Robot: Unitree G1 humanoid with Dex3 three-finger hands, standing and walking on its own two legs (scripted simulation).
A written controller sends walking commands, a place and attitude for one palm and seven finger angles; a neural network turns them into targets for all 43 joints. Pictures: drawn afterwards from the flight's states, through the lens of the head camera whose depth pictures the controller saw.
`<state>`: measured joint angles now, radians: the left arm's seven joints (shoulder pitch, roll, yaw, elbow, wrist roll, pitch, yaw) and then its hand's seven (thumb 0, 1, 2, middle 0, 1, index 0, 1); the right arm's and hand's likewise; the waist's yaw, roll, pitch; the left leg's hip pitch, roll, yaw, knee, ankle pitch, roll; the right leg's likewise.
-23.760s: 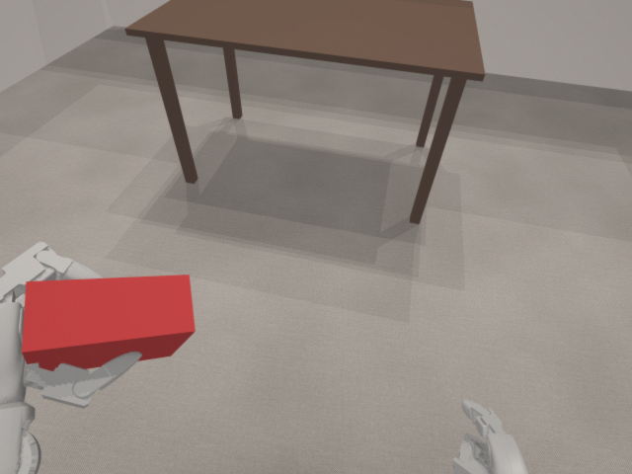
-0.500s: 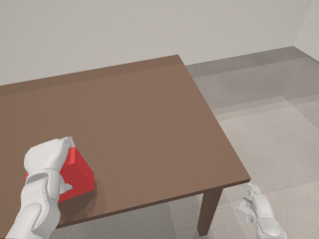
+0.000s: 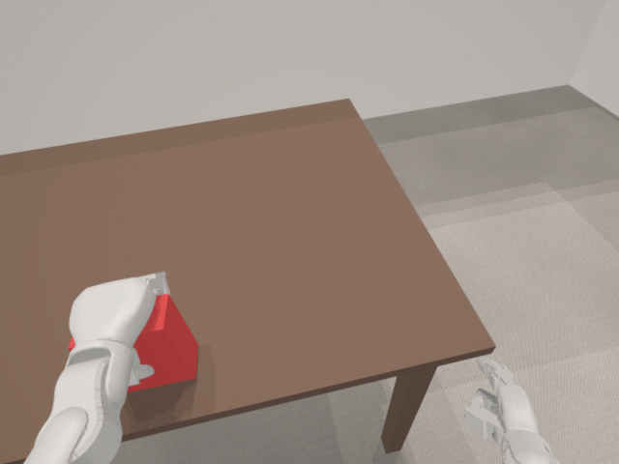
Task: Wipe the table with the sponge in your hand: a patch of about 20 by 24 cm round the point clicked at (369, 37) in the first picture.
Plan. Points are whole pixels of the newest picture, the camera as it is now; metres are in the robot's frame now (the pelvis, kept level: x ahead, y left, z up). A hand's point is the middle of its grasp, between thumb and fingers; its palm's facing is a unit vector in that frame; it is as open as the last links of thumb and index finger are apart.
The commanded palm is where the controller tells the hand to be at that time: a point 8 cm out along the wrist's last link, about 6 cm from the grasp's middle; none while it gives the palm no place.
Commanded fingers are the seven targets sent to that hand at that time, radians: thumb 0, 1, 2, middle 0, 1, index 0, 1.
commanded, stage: lower the sponge onto the table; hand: left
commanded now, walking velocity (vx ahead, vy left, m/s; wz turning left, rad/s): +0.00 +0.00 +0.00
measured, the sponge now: (147, 354) +0.23 +0.28 +0.00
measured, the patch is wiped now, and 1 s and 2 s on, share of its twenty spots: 0.00 0.05 0.35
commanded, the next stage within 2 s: wipe forward along the first lane in 0.34 s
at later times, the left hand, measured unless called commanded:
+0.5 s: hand (140, 331) +0.24 +0.27 +0.05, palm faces -0.02 -0.07 -1.00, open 9.8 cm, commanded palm +0.22 +0.27 +0.09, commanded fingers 0.00 0.10 1.30 -1.20 -1.60 -1.20 -1.60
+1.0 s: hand (143, 302) +0.28 +0.29 +0.05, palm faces -0.07 -0.03 -1.00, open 9.8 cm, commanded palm +0.27 +0.29 +0.07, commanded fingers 0.00 0.10 1.30 -1.20 -1.60 -1.20 -1.60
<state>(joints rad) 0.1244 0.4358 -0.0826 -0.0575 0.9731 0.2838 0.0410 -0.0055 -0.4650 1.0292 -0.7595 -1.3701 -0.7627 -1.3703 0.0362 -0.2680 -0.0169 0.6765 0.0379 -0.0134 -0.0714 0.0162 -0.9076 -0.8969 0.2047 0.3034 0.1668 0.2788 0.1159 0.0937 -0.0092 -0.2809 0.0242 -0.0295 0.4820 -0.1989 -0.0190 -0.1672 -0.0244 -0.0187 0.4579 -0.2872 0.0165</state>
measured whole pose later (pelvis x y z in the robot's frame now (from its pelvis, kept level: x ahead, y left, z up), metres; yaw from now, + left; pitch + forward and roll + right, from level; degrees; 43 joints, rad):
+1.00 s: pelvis -0.01 -0.01 -0.01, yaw +0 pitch +3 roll -1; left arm -0.16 0.44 -0.05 0.32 0.99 0.23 0.07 0.00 -0.52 1.09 -0.79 -1.34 -0.79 -1.34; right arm 0.11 -0.28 -0.02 0.73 0.06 0.03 -0.08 0.01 -0.91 -0.90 0.20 0.30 0.20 0.30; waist 0.09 0.10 -0.06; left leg -0.40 0.04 -0.04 0.55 -0.21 -0.03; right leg -0.29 -0.01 -0.03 0.55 -0.31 0.00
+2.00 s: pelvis -0.02 +0.00 -0.02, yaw -1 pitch +11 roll -2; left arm -0.65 0.60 0.02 0.92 1.04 0.08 0.11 0.02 -0.57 1.14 -0.80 -1.34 -0.80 -1.36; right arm 0.24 -0.29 -0.03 0.75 0.07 0.09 -0.06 0.01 -0.91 -0.90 0.20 0.30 0.20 0.30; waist -0.01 0.07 -0.10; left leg -0.64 0.05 -0.04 0.68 -0.24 -0.02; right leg -0.52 0.01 -0.02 0.64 -0.31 0.01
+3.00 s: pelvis +0.01 +0.01 -0.01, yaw +0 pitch +11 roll -2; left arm -0.74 0.39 -0.14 0.93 1.02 0.31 0.19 0.00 -0.54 1.14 -0.75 -1.40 -0.75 -1.42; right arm 0.17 -0.24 -0.03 0.75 0.06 0.13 -0.02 0.01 -0.91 -0.90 0.21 0.30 0.20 0.30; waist 0.01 0.06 -0.11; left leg -0.56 0.03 -0.04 0.63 -0.26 -0.01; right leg -0.43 -0.02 -0.01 0.57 -0.33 0.03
